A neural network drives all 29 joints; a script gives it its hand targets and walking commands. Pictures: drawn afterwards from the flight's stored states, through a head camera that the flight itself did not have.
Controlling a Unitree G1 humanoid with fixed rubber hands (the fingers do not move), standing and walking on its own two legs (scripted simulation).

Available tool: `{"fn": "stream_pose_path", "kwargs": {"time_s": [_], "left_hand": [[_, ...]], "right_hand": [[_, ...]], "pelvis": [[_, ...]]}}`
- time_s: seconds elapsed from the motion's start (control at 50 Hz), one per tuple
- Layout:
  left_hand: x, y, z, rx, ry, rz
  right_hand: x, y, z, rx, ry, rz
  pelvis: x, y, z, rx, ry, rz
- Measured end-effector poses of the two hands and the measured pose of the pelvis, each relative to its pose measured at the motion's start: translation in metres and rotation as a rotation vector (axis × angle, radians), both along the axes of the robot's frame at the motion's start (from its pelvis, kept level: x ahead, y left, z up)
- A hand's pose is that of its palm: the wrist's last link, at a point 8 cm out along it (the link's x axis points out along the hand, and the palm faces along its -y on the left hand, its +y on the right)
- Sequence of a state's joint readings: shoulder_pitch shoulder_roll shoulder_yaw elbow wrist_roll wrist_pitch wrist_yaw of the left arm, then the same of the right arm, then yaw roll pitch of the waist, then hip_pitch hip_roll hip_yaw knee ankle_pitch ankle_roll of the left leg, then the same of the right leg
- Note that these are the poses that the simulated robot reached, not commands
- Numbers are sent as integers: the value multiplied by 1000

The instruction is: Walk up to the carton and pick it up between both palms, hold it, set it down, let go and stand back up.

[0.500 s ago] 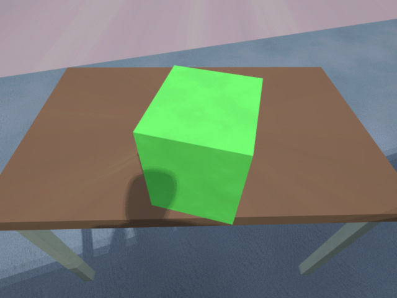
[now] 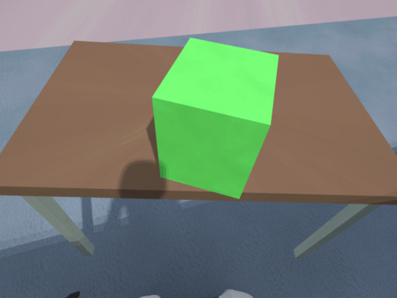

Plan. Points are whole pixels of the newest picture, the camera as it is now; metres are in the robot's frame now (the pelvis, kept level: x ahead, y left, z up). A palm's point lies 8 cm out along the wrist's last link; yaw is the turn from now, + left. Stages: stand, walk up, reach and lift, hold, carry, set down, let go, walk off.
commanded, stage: walk up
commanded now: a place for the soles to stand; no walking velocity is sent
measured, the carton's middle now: (215, 120) +0.49 -0.05 +0.07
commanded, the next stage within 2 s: reach and lift in 1.52 s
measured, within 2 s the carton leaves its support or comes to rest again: neither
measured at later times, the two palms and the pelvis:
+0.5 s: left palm out of the picture +0.01 +0.24 -0.11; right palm out of the picture +0.03 -0.25 -0.12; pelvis -0.02 -0.01 +0.01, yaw -2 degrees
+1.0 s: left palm out of the picture +0.05 +0.25 -0.11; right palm out of the picture +0.01 -0.25 -0.12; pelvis +0.00 +0.00 +0.01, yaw -3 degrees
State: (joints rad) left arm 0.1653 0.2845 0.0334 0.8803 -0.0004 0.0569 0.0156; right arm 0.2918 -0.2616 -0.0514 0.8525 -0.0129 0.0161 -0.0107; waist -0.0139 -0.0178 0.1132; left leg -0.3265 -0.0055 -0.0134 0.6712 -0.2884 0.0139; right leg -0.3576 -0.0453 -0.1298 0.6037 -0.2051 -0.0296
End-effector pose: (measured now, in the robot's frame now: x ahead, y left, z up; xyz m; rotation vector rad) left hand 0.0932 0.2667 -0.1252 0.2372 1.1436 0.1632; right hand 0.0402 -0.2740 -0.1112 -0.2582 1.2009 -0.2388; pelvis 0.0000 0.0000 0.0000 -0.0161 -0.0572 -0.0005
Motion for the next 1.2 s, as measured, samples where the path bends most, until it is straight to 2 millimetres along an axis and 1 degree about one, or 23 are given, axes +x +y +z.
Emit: {"fn": "stream_pose_path", "kwargs": {"time_s": [0.06, 0.12, 0.2, 0.24, 0.28, 0.34, 0.38, 0.44, 0.52, 0.68, 0.82, 0.94, 1.08, 1.2], "left_hand": [[-4, 6, -1, -2, -7, -6], [-14, 9, 0, 6, 1, -6], [-40, 5, -1, 8, 43, 1], [-54, -1, -1, 8, 66, 6], [-69, -9, 1, 8, 86, 16], [-87, -18, 10, 2, 96, 32], [-93, -21, 12, -2, 111, 37], [-91, -26, 15, -15, 100, 27], [-77, -31, 18, -32, 52, 11], [-52, -33, 15, -47, 11, -31], [-43, -29, 14, -41, 19, -43], [-44, -24, 14, -25, 44, -41], [-45, -19, 16, -12, 63, -34], [-44, -20, 15, -13, 68, -32]], "right_hand": [[-13, 3, 3, -11, 8, -18], [-19, 4, 5, -23, 16, -19], [-13, 4, 4, -5, -18, -13], [-8, 5, -1, 17, -47, -7], [-4, 6, -7, 44, -63, 0], [-4, 13, -9, 86, -71, 6], [-5, 17, -10, 109, -78, 3], [-9, 20, -10, 124, -76, 2], [-15, 19, -7, 117, -58, -8], [-28, 10, 0, 72, -24, -47], [-35, 10, 1, 61, 14, -64], [-31, 17, -2, 77, 23, -62], [-18, 25, -6, 96, 10, -54], [-8, 27, -7, 99, -6, -49]], "pelvis": [[-7, 4, 0, -5, 2, 4], [-13, 3, 2, 1, 11, 7], [-20, 0, 2, 24, 36, -13], [-23, -3, 0, 35, 45, -28], [-27, -5, 0, 9, 32, -34], [-24, -7, 5, 2, 34, -41], [-21, -8, 7, 7, 37, -43], [-19, -8, 10, 9, 27, -38], [-17, -8, 13, 13, 23, -41], [-12, -8, 14, 15, 30, -49], [-7, -5, 14, 15, 37, -53], [-3, -3, 14, 17, 40, -57], [2, 0, 14, 19, 39, -61], [5, 1, 14, 21, 36, -64]]}}
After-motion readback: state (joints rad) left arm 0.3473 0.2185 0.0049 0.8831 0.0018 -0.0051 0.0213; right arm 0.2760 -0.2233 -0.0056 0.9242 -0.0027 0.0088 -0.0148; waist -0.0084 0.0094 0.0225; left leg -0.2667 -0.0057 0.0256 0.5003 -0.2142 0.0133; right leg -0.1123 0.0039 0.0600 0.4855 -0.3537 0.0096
